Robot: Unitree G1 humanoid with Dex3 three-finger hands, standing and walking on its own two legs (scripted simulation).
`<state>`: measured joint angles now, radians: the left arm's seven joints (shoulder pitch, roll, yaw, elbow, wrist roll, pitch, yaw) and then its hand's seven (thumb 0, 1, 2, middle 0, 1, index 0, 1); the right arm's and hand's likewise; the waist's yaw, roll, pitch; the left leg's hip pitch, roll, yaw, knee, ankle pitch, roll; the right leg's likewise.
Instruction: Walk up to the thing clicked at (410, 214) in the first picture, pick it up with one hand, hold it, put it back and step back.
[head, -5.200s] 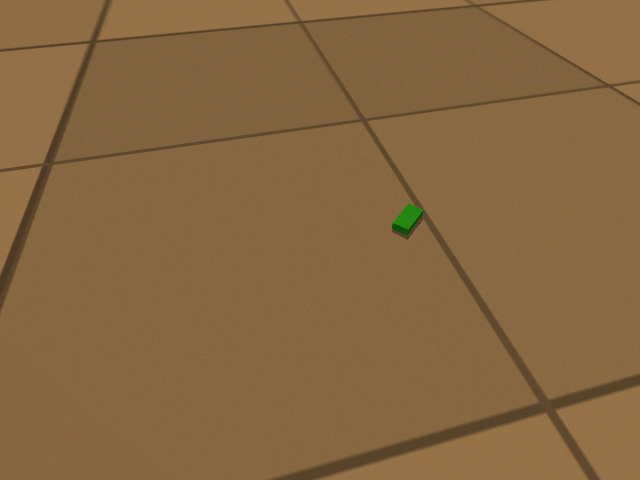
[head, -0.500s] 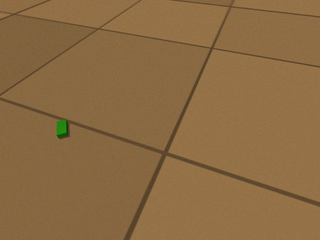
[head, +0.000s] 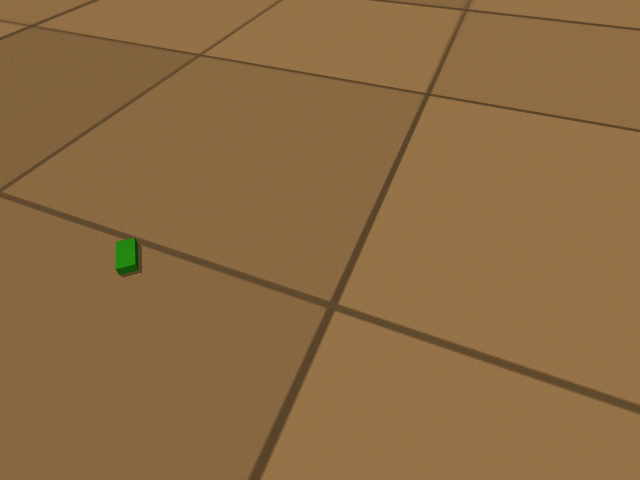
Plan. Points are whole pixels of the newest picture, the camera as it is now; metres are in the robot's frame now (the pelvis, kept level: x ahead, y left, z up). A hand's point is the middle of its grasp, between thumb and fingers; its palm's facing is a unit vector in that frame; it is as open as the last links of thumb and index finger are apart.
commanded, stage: stand
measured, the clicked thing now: (127, 255) +1.14 +0.81 -0.76
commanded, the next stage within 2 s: walk up in 0.86 s
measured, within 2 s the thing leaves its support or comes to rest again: neither
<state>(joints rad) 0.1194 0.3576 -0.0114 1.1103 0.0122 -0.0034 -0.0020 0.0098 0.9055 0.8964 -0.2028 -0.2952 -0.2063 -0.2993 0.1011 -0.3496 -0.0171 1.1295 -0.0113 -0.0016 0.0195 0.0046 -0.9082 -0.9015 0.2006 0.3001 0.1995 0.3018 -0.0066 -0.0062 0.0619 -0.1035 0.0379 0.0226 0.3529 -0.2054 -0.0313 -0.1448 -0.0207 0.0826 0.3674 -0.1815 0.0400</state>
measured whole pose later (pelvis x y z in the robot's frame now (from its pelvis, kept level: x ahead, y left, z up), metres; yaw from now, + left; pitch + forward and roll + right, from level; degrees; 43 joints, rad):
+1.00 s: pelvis -0.01 -0.01 -0.01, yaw +5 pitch -2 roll +0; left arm 0.08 0.39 0.04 1.02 0.01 0.02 -0.01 0.01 0.91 0.90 -0.20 -0.30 -0.21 -0.30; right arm 0.17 -0.36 -0.05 1.04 -0.01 0.02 0.02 0.00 -0.91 -0.90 0.20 0.30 0.20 0.30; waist -0.01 -0.02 0.11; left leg -0.20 0.02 -0.07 0.47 -0.23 -0.04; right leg -0.21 -0.04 0.00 0.50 -0.25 0.01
